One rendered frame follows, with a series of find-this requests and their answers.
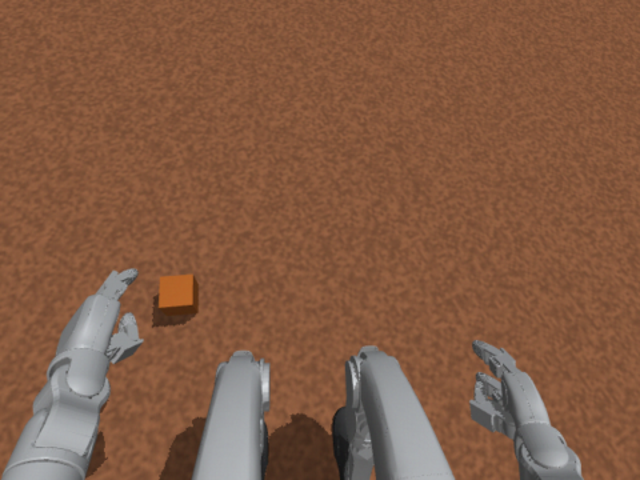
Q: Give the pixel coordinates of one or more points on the left robot arm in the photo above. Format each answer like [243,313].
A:
[58,441]

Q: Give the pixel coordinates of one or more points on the right robot arm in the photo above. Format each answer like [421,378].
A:
[542,454]

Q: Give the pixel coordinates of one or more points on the cube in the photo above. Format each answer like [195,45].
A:
[178,295]

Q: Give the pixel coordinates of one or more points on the left robot hand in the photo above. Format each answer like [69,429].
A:
[93,323]

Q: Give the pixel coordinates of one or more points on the right robot hand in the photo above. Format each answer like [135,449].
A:
[515,400]

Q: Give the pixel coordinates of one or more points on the right robot foot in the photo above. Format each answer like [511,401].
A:
[340,442]

